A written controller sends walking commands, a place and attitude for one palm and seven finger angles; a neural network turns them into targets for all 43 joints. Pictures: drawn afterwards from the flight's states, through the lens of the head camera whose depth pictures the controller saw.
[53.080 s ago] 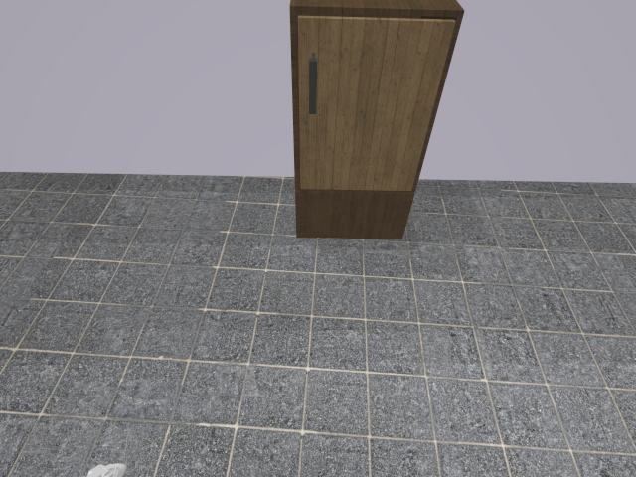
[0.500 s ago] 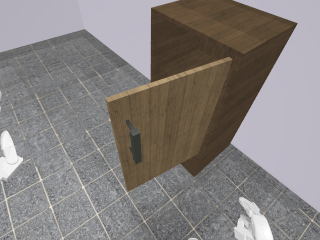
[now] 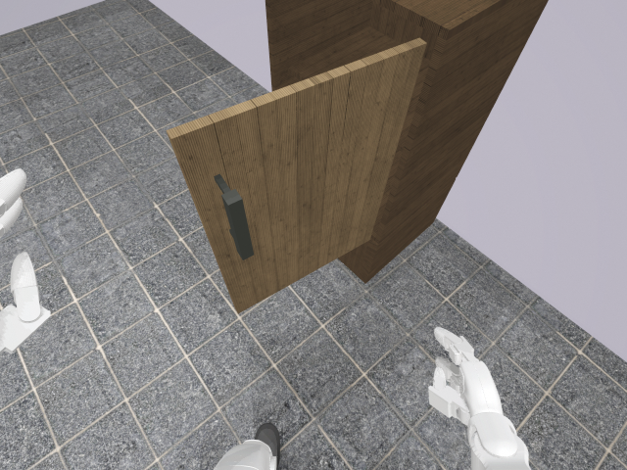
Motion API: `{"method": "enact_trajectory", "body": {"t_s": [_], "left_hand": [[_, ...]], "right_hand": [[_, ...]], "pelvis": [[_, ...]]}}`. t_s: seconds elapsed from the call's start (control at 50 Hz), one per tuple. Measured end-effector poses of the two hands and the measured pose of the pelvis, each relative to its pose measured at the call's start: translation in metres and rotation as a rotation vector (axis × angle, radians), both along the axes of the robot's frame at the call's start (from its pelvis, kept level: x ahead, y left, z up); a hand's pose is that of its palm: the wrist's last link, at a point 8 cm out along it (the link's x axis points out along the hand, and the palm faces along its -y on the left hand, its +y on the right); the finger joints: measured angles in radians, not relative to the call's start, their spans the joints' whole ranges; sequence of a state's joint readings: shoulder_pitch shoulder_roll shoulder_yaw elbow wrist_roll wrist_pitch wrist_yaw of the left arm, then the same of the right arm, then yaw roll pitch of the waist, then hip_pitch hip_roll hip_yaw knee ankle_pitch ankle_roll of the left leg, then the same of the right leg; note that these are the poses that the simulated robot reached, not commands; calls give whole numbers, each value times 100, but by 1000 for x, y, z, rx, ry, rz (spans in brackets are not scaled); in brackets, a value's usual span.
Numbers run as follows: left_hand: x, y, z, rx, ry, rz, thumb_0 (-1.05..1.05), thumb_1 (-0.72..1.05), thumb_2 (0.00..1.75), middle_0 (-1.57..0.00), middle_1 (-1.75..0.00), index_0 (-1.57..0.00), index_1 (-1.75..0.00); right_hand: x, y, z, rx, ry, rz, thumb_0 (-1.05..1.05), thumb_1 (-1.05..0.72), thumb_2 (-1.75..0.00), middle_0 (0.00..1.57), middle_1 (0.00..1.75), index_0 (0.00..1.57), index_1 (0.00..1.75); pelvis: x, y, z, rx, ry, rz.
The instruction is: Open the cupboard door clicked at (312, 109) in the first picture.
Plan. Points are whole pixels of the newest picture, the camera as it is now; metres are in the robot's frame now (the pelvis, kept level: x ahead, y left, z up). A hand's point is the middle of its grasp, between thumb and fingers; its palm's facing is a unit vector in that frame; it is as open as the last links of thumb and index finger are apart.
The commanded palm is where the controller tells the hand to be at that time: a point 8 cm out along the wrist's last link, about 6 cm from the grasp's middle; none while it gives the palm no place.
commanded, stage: stop stepping back and stand still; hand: left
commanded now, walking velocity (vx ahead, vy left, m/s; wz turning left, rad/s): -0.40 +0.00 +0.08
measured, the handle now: (233, 219) +0.47 +0.17 -0.04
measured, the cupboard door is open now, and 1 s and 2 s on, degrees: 80 80 80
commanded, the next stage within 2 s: let the arm hang, fingers relaxed in 0.78 s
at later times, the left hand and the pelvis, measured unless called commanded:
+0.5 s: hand out of the picture +0.08 +0.25 +0.17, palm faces +0.42 -0.75 -0.51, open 7.4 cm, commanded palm +0.03 +0.28 +0.18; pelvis -0.09 -0.02 +0.00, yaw +3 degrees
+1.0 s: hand out of the picture +0.09 +0.26 +0.01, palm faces +0.31 -0.85 -0.42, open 7.4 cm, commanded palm none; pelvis -0.10 -0.01 -0.01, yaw +7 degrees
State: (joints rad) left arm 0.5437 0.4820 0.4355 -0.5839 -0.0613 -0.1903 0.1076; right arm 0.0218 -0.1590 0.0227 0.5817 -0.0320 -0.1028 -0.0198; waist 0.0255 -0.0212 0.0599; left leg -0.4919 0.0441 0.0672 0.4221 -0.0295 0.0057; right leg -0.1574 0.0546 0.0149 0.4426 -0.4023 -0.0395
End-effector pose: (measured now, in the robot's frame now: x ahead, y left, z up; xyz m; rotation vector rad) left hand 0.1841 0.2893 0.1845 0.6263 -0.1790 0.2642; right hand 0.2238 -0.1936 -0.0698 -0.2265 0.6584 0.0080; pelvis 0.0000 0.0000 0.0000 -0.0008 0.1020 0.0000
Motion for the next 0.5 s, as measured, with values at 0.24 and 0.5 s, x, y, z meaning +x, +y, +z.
{"method": "enact_trajectory", "body": {"t_s": [0.24,0.5], "left_hand": [[-59,-9,-4,-30,35,94,1,88,90,-22,-30,-22,-30],[-142,-7,2,-31,-46,125,1,88,90,-22,-30,-22,-30]], "right_hand": [[-81,-70,7,-117,79,-153,1,-90,-90,21,30,21,30],[-171,-74,-2,-98,108,-160,1,-90,-90,20,30,20,30]], "pelvis": [[-36,-18,6,11,-17,22],[-91,-23,4,-5,-88,53]]}}
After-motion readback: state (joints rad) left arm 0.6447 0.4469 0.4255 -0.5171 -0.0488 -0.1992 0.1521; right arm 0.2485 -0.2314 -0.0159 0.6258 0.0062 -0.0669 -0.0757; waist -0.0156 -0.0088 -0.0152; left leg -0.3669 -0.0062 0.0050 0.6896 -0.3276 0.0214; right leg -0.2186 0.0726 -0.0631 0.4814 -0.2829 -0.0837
